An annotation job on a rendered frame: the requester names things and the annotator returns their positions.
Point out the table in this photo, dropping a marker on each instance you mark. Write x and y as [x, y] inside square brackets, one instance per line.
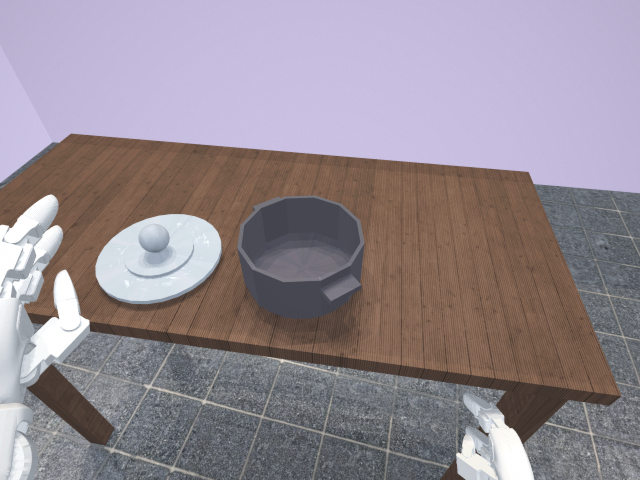
[463, 280]

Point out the knob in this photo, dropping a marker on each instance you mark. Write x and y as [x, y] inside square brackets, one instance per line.
[154, 238]

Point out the lid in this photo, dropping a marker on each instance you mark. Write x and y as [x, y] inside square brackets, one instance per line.
[129, 273]

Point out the right robot hand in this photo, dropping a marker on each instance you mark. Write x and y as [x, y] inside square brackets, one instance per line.
[503, 456]

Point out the robot left forearm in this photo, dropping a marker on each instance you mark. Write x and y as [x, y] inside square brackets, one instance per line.
[18, 453]

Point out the left robot hand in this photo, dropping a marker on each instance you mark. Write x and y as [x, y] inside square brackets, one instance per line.
[25, 251]

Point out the pot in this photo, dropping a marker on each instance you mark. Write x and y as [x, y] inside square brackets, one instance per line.
[301, 256]

